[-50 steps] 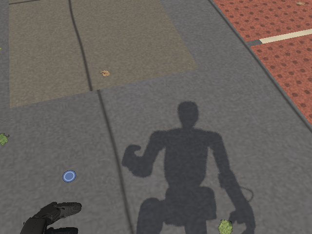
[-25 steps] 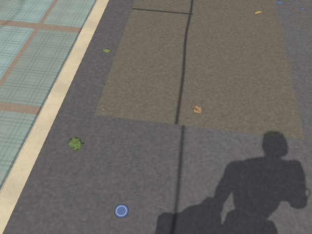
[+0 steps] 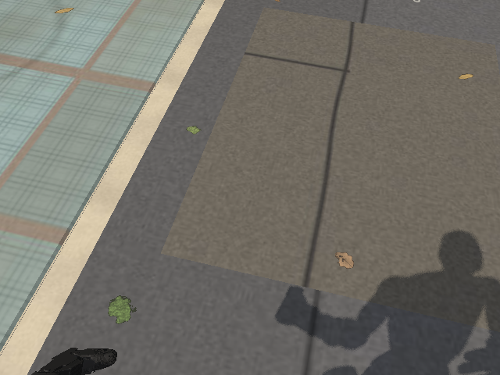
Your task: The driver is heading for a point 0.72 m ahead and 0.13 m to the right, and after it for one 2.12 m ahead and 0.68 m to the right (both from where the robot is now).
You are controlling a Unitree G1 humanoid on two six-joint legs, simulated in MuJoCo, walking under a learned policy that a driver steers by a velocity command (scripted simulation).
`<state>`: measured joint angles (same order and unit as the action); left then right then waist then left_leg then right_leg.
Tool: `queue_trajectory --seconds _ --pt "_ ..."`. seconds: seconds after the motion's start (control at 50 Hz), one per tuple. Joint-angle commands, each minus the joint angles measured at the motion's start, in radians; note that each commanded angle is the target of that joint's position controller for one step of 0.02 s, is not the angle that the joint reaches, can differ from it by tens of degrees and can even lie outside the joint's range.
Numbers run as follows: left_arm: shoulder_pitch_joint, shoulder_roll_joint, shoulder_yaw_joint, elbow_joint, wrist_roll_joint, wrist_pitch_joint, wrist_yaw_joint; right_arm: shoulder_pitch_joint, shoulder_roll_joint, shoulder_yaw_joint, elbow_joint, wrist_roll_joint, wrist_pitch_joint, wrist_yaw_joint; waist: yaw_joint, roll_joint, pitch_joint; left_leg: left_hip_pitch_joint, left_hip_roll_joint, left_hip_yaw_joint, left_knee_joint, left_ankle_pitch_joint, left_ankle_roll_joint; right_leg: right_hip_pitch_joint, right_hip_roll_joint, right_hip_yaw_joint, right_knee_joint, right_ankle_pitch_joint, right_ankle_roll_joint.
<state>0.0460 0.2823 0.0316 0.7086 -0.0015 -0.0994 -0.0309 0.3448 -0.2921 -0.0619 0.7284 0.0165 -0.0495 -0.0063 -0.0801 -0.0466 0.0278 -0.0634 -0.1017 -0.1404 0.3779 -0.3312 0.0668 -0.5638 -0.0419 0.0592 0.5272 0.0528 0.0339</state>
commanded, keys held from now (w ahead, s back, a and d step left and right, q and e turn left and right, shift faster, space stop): w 0.46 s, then w+e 0.18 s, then e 0.36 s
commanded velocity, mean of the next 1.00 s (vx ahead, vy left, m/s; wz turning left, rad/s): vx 0.41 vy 0.00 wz -0.14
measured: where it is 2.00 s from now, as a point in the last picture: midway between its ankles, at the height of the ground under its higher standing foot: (231, 345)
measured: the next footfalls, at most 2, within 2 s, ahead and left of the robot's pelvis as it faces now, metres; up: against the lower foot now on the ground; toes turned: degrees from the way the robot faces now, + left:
right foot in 0.06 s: +0.21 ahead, -0.13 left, +0.00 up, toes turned +2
left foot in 0.58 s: +0.50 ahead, +0.12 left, +0.00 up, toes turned +1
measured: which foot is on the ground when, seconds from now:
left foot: down 0.00-0.08, up 0.10-0.56, down 0.58-1.00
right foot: up 0.00-0.04, down 0.06-0.60, up 0.62-1.00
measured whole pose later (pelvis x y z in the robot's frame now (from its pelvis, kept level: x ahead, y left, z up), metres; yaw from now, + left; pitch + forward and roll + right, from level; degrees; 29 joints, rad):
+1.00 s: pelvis +0.49 +0.01 +0.00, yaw -12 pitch +1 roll +3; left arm 0.13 0.29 0.07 0.69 -0.01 0.02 -0.04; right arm 0.19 -0.28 -0.07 0.80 0.01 -0.04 -0.02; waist -0.04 -0.03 0.07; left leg -0.10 0.00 0.23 0.37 -0.28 0.02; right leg -0.55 -0.07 -0.01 0.68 -0.12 0.01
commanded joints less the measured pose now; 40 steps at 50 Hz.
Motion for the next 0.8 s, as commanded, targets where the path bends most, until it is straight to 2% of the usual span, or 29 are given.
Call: queue_trajectory --seconds 0.02,0.04,0.06,0.08,0.1,0.12,0.14,0.16,0.18,0.2,0.22,0.26,0.3,0.38,0.44,0.5,0.54,0.56,0.58,0.6,0.62,0.64,0.66,0.68,0.7,0.72,0.76,0.8 --pt "-0.055 0.124 0.039 -0.082 -0.004 -0.026 -0.005 0.032 -0.16 -0.044 -0.022 -0.001 0.0 -0.005 0.024 0.166 0.006 0.002 0.298 -0.19 -0.03 0.348 0.127 0.074 0.01 -0.017 -0.032 -0.091 -0.049" --pt "0.012 0.136 0.048 -0.064 -0.001 -0.029 -0.003 0.014 -0.154 -0.042 -0.024 -0.001 0.003 -0.005 0.065 0.168 -0.019 0.007 0.277 -0.175 0.035 0.464 0.11 0.162 0.029 -0.043 -0.067 -0.105 -0.074" --pt "0.127 0.169 0.065 -0.035 0.005 -0.032 0.003 0.01 -0.126 -0.031 -0.029 -0.007 0.005 -0.004 0.119 0.144 -0.104 -0.02 0.219 -0.13 0.187 0.557 0.083 0.337 0.011 -0.034 -0.066 -0.078 -0.111" --pt "0.284 0.228 0.079 -0.019 0.018 -0.033 0.007 0.038 -0.083 -0.011 -0.049 -0.024 0.004 -0.006 0.168 0.028 -0.266 -0.177 0.146 -0.068 0.475 0.375 0.041 0.623 -0.155 0.153 -0.027 -0.06 -0.188" --pt "0.372 0.287 0.099 0.028 0.011 -0.02 -0.002 0.178 -0.015 0.009 -0.05 0.005 -0.01 -0.003 0.124 -0.283 -0.369 -0.541 -0.005 0.019 0.805 -0.186 -0.038 0.919 -0.343 0.616 -0.151 -0.322 -0.35" --pt "0.377 0.189 0.075 0.03 -0.019 -0.018 -0.008 0.119 -0.109 -0.006 -0.04 0.017 -0.016 -0.004 0.164 -0.167 -0.297 -0.679 0.041 -0.053 0.908 -0.234 -0.038 0.894 -0.341 0.716 -0.24 -0.582 -0.328" --pt "0.312 0.144 0.06 0.02 -0.016 -0.013 -0.003 -0.008 -0.154 -0.019 -0.065 0.021 -0.019 -0.003 0.177 -0.076 -0.155 -0.724 0.088 -0.029 0.918 -0.143 -0.032 0.771 -0.306 0.569 -0.256 -0.57 -0.281" --pt "0.252 0.132 0.051 0.009 -0.001 -0.007 0.0 -0.073 -0.143 -0.016 -0.081 0.007 -0.022 -0.005 0.155 -0.009 -0.086 -0.699 0.133 0.015 0.882 -0.068 -0.033 0.649 -0.263 0.455 -0.268 -0.454 -0.26" --pt "0.22 0.113 0.044 0.01 0.005 -0.004 0.001 -0.102 -0.129 -0.017 -0.09 -0.007 -0.026 -0.002 0.134 0.001 -0.036 -0.678 0.163 0.027 0.818 -0.015 -0.037 0.558 -0.227 0.38 -0.289 -0.349 -0.259" --pt "0.205 0.099 0.037 0.01 0.014 -0.006 0.003 -0.088 -0.113 -0.017 -0.088 -0.01 -0.026 0.001 0.108 -0.027 -0.034 -0.623 0.189 0.03 0.775 0.023 -0.04 0.505 -0.195 0.322 -0.308 -0.267 -0.25" --pt "0.204 0.091 0.035 0.014 0.012 -0.008 0.004 -0.07 -0.095 -0.014 -0.081 -0.007 -0.024 0.003 0.096 -0.048 -0.04 -0.591 0.196 0.041 0.742 0.037 -0.046 0.482 -0.175 0.28 -0.326 -0.211 -0.25" --pt "0.218 0.106 0.038 0.03 0.0 -0.012 0.007 -0.069 -0.066 -0.007 -0.08 -0.009 -0.018 0.004 0.088 -0.05 -0.038 -0.587 0.204 0.066 0.673 0.048 -0.061 0.456 -0.169 0.216 -0.351 -0.106 -0.267" --pt "0.235 0.137 0.046 0.045 -0.005 -0.01 0.013 -0.132 -0.049 0.002 -0.102 -0.015 -0.018 0.003 0.1 -0.029 -0.017 -0.617 0.213 0.081 0.56 0.117 -0.079 0.451 -0.171 0.168 -0.378 -0.038 -0.277" --pt "0.277 0.158 0.049 0.073 -0.014 0.003 0.02 -0.254 -0.026 0.013 -0.125 -0.011 -0.03 0.015 0.142 -0.022 0.004 -0.565 0.193 0.11 0.312 0.337 -0.086 0.449 -0.131 0.063 -0.388 0.003 -0.24" --pt "0.337 0.167 0.049 0.105 -0.019 0.014 0.022 -0.341 -0.027 0.015 -0.147 -0.001 -0.037 0.028 0.174 -0.019 0.023 -0.529 0.168 0.126 0.213 0.404 -0.08 0.48 -0.149 0.052 -0.375 -0.003 -0.232" --pt "0.371 0.173 0.052 0.132 -0.025 0.032 0.027 -0.396 -0.043 0.008 -0.176 0.001 -0.047 0.043 0.168 -0.02 0.044 -0.529 0.152 0.111 0.145 0.339 -0.052 0.557 -0.192 0.09 -0.324 0.035 -0.217" --pt "0.358 0.194 0.06 0.135 -0.026 0.043 0.034 -0.345 -0.073 -0.004 -0.166 -0.001 -0.054 0.045 0.122 -0.035 0.019 -0.435 0.131 0.116 0.107 0.274 -0.03 0.582 -0.202 0.111 -0.254 0.136 -0.199" --pt "0.334 0.202 0.061 0.131 -0.027 0.046 0.036 -0.253 -0.099 -0.019 -0.141 -0.005 -0.057 0.041 0.063 -0.033 -0.034 -0.29 0.11 0.136 0.071 0.277 -0.009 0.56 -0.174 0.09 -0.156 0.262 -0.18" --pt "0.328 0.176 0.05 0.123 -0.018 0.045 0.036 -0.105 -0.149 -0.043 -0.102 -0.013 -0.056 0.03 -0.006 -0.017 -0.142 -0.049 0.136 0.123 0.086 0.301 0.022 0.473 -0.119 0.056 0.021 0.269 -0.149" --pt "0.324 0.102 0.023 0.087 0.012 0.041 0.036 0.078 -0.227 -0.063 -0.079 -0.029 -0.05 0.016 -0.068 0.116 -0.316 0.259 0.348 -0.095 0.13 0.32 0.083 0.263 -0.037 0.01 0.344 -0.05 -0.108" --pt "0.466 0.015 0.0 0.082 -0.013 0.025 0.032 0.088 -0.256 -0.066 -0.063 -0.031 -0.04 0.023 0.007 0.38 -0.433 0.486 0.534 -0.504 0.014 0.09 0.211 -0.061 0.087 0.013 0.627 -0.64 -0.064" --pt "0.401 0.133 0.028 0.097 -0.037 0.019 0.032 0.067 -0.153 -0.042 -0.072 -0.022 -0.038 0.023 -0.03 0.247 -0.334 0.398 0.498 -0.5 -0.05 -0.048 0.176 -0.152 0.034 0.089 0.727 -0.622 -0.063" --pt "0.314 0.167 0.044 0.072 -0.046 0.019 0.033 -0.004 -0.12 -0.028 -0.073 -0.019 -0.04 0.019 -0.018 0.198 -0.186 0.26 0.474 -0.339 -0.067 0.086 0.145 -0.181 0.005 0.07 0.73 -0.533 -0.06" --pt "0.285 0.151 0.044 0.071 -0.036 0.024 0.039 -0.074 -0.099 -0.019 -0.074 -0.026 -0.044 0.022 0.02 0.133 -0.123 0.134 0.434 -0.217 -0.078 0.313 0.133 -0.133 -0.027 0.052 0.704 -0.47 -0.044" --pt "0.282 0.139 0.05 0.074 -0.022 0.036 0.043 -0.127 -0.073 -0.014 -0.071 -0.03 -0.047 0.026 0.053 0.127 -0.082 0.039 0.401 -0.111 -0.087 0.51 0.127 -0.086 -0.045 0.049 0.666 -0.441 -0.029" --pt "0.313 0.12 0.053 0.078 -0.022 0.052 0.044 -0.159 -0.066 -0.014 -0.067 -0.037 -0.054 0.027 0.088 0.152 -0.077 -0.031 0.379 -0.029 -0.097 0.636 0.12 -0.018 -0.061 0.048 0.646 -0.422 -0.016" --pt "0.331 0.085 0.052 0.074 -0.024 0.083 0.047 -0.204 -0.067 -0.018 -0.056 -0.038 -0.063 0.023 0.121 0.155 -0.067 -0.108 0.366 0.072 -0.123 0.766 0.135 0.023 -0.053 0.016 0.62 -0.393 0.008" --pt "0.286 0.064 0.049 0.038 -0.016 0.099 0.047 -0.219 -0.095 -0.028 -0.039 -0.036 -0.06 0.009 0.125 0.15 -0.046 -0.132 0.369 0.139 -0.15 0.779 0.145 -0.001 -0.06 0.004 0.522 -0.319 0.023"
Velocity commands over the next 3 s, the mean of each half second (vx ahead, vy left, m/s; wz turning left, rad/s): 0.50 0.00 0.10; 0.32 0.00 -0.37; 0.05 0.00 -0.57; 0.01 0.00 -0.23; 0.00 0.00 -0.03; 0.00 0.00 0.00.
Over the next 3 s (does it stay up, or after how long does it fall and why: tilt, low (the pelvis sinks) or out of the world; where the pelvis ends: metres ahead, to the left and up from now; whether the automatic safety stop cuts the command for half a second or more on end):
stays up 0.55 -0.01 0.00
